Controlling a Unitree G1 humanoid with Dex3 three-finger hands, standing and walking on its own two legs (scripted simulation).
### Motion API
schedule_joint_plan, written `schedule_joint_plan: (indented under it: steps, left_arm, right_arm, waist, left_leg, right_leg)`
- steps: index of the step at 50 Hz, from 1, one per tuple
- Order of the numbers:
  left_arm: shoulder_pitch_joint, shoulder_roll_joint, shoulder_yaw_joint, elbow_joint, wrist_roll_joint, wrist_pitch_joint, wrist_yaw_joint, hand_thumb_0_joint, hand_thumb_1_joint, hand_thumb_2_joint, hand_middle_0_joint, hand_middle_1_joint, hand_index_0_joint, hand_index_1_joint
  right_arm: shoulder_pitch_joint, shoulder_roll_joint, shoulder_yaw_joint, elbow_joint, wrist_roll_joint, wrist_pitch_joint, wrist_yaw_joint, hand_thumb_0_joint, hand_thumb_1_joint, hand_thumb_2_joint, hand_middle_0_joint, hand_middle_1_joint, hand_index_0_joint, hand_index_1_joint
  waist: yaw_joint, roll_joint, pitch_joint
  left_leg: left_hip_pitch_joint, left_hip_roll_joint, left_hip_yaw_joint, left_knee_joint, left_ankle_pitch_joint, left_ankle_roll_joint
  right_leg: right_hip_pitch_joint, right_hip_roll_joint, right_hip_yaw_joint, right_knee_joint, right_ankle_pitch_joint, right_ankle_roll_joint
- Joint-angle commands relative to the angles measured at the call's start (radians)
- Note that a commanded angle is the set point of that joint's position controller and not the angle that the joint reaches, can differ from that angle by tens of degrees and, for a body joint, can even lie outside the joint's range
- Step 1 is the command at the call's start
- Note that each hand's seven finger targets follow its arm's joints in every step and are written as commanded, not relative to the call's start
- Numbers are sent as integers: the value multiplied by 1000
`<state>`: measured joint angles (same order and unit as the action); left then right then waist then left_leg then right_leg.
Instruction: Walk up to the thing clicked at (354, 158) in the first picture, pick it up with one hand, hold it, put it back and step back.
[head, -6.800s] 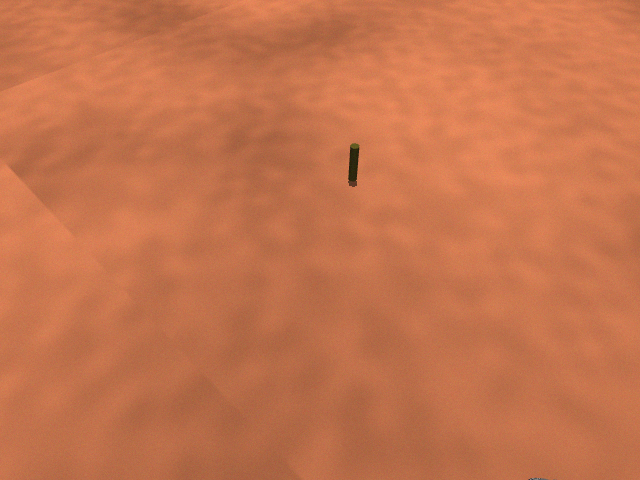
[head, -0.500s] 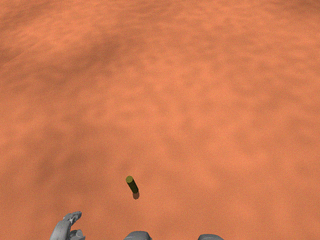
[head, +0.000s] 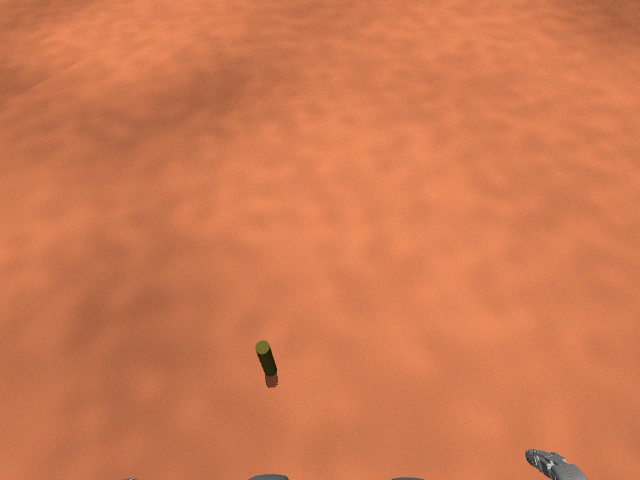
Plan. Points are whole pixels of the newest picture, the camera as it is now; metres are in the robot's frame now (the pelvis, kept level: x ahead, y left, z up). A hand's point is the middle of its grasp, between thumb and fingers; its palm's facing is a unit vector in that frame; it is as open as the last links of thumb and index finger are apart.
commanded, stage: walk up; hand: left
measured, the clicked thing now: (266, 359) +0.49 +0.20 -0.67
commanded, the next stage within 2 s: stand in 0.32 s
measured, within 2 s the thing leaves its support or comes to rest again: neither
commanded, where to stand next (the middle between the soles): +0.08 -0.01 m, yaw -2 degrees
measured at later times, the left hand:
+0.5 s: hand out of the picture +0.09 +0.26 -0.15, palm faces -0.02 -0.94 -0.33, open 7.4 cm
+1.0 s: hand out of the picture +0.08 +0.24 -0.14, palm faces -0.05 -0.94 -0.34, open 7.4 cm
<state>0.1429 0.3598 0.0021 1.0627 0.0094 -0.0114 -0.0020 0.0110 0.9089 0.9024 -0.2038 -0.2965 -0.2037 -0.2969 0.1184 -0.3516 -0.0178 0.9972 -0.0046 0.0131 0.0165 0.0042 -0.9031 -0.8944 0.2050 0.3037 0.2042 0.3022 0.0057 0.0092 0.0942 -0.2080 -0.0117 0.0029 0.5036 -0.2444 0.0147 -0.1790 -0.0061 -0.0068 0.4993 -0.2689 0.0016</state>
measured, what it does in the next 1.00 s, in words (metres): stands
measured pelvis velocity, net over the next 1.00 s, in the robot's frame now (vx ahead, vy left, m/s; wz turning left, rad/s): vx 0.01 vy -0.01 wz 0.00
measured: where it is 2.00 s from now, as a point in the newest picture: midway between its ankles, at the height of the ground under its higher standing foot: outside the picture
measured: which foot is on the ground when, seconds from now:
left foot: down 0.00-1.00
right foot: down 0.00-1.00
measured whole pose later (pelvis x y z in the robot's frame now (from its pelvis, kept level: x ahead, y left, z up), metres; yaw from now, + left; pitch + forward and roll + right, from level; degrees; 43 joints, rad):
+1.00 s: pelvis +0.01 -0.01 +0.01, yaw +0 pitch -2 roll +0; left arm 0.11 0.35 -0.01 1.13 0.01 -0.02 -0.01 0.01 0.91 0.90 -0.20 -0.30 -0.20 -0.30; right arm 0.10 -0.35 0.00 1.15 -0.01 -0.01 0.01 0.00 -0.90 -0.89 0.21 0.30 0.20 0.30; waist -0.01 0.00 0.05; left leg -0.12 -0.01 0.00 0.30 -0.15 0.00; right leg -0.09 0.00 -0.01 0.31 -0.18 0.00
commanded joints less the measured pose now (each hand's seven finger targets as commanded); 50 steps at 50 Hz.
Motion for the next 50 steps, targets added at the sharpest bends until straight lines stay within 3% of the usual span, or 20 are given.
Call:
schedule_joint_plan:
  steps: [1,12,15,16,19,21,24,26,31,35,37,40,50]
  left_arm:
    - [-96,217,46,-48,-5,-39,9,0,900,900,-200,-300,-200,-300]
    - [-84,199,44,16,-1,-33,9,0,900,900,-200,-300,-200,-300]
    - [-88,199,45,21,-1,-33,9,0,900,900,-200,-300,-200,-300]
    - [-86,191,36,18,-1,-34,9,0,900,900,-200,-300,-200,-300]
    - [-78,190,33,22,-2,-31,9,0,900,900,-200,-300,-200,-300]
    - [-84,197,36,16,-4,-32,9,0,900,900,-200,-300,-200,-300]
    - [-81,197,35,18,-2,-26,10,0,900,900,-200,-300,-200,-300]
    - [-87,199,33,22,-3,-23,9,0,900,900,-200,-300,-200,-300]
    - [-82,199,28,19,-1,-25,8,0,900,900,-200,-300,-200,-300]
    - [-85,208,28,16,-5,-27,8,0,900,900,-200,-300,-200,-300]
    - [-83,206,29,18,-2,-25,9,0,900,900,-200,-300,-200,-300]
    - [-79,215,29,13,-3,-28,8,0,900,900,-200,-300,-200,-300]
    - [-75,212,27,13,-2,-27,11,0,900,900,-200,-300,-200,-300]
  right_arm:
    - [-58,-213,-36,-23,-2,-40,-6,0,-900,-900,200,300,200,300]
    - [-104,-209,-34,45,-4,-50,-14,0,-900,-900,200,300,200,300]
    - [-93,-203,-33,55,-3,-52,-16,0,-900,-900,200,300,200,300]
    - [-102,-204,-32,52,-7,-60,-18,0,-900,-900,200,300,200,300]
    - [-100,-206,-32,63,-4,-64,-20,0,-900,-900,200,300,200,300]
    - [-100,-210,-34,64,-5,-62,-21,0,-900,-900,200,300,200,300]
    - [-101,-212,-32,69,-3,-59,-24,0,-900,-900,200,300,200,300]
    - [-101,-216,-31,74,-3,-57,-23,0,-900,-900,200,300,200,300]
    - [-95,-215,-29,83,-1,-53,-19,0,-900,-900,200,300,200,300]
    - [-86,-212,-25,89,-2,-54,-18,0,-900,-900,200,300,200,300]
    - [-88,-217,-26,89,-3,-52,-20,0,-900,-900,200,300,200,300]
    - [-80,-215,-25,90,-4,-54,-18,0,-900,-900,200,300,200,300]
    - [-66,-212,-22,93,-4,-49,-19,0,-900,-900,200,300,200,300]
  waist:
    - [-5,-55,-86]
    - [6,15,-102]
    - [3,12,-123]
    - [1,11,-119]
    - [3,11,-124]
    - [2,8,-159]
    - [5,14,-145]
    - [0,15,-108]
    - [-3,-3,-103]
    - [-5,-4,-112]
    - [-5,1,-101]
    - [-7,-16,-133]
    - [-11,-22,-117]
  left_leg:
    - [72,118,-135,-155,74,33]
    - [89,133,-133,-241,107,14]
    - [101,135,-126,-245,149,12]
    - [123,143,-131,-246,262,12]
    - [136,146,-129,-242,280,10]
    - [165,149,-121,-234,314,11]
    - [153,147,-119,-246,288,8]
    - [119,143,-123,-268,200,4]
    - [115,139,-122,-265,150,6]
    - [118,139,-122,-260,180,5]
    - [107,137,-124,-263,145,5]
    - [140,142,-119,-248,204,7]
    - [126,141,-117,-242,193,5]
  right_leg:
    - [-7,-109,138,-197,73,-40]
    - [60,-107,99,-235,131,-22]
    - [87,-112,97,-235,160,-20]
    - [79,-119,100,-215,219,-18]
    - [76,-117,95,-224,202,-14]
    - [98,-122,96,-221,248,-14]
    - [97,-122,96,-222,227,-14]
    - [81,-119,100,-235,164,-16]
    - [63,-122,106,-247,133,-19]
    - [76,-129,112,-244,159,-22]
    - [67,-124,109,-248,141,-20]
    - [71,-128,110,-240,178,-23]
    - [71,-125,107,-246,178,-22]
